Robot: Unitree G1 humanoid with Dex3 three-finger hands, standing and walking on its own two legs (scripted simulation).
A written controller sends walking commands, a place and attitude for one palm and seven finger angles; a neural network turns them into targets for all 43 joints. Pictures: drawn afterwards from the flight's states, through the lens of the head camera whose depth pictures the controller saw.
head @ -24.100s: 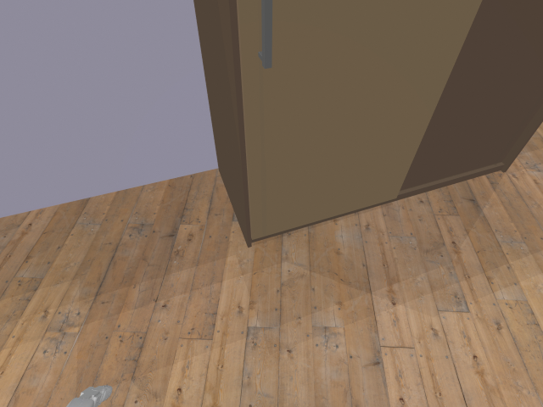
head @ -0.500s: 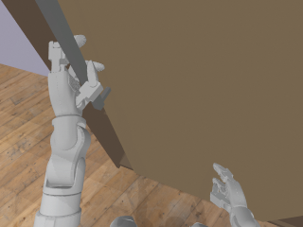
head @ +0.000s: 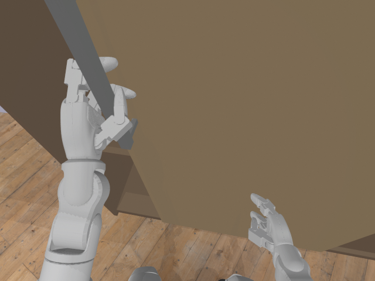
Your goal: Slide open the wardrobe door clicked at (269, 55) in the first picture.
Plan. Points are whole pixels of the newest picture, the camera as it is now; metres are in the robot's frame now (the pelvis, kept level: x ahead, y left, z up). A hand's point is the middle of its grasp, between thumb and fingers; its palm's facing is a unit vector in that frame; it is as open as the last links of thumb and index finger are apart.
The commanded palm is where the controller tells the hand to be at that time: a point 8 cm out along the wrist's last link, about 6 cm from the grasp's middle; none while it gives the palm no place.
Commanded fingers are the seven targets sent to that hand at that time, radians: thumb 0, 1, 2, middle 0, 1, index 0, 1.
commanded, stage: step sideways, sliding the door along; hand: left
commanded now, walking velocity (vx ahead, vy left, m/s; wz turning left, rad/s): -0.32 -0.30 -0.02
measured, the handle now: (109, 84) +0.35 +0.18 +0.24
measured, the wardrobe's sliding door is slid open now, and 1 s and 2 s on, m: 0.25 0.42 0.59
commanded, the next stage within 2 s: none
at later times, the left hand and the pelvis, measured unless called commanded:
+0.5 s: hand (184, 127) +0.29 +0.05 +0.22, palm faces +0.06 -1.00 -0.06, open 6.1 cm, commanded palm +0.27 +0.07 +0.21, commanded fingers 0.00 0.90 0.90 -0.45 -1.40 -0.45 -1.40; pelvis -0.09 -0.06 +0.02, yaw -8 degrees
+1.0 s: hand (241, 131) +0.29 -0.02 +0.22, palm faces +0.24 -0.97 -0.02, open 6.3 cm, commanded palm +0.27 -0.05 +0.21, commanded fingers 0.00 0.90 0.90 -0.45 -1.40 -0.45 -1.40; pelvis -0.13 -0.19 +0.01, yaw -2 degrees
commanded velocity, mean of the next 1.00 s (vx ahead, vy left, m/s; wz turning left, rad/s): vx -0.04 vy -0.30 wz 0.05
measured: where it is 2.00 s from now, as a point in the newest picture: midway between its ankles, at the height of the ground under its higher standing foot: outside the picture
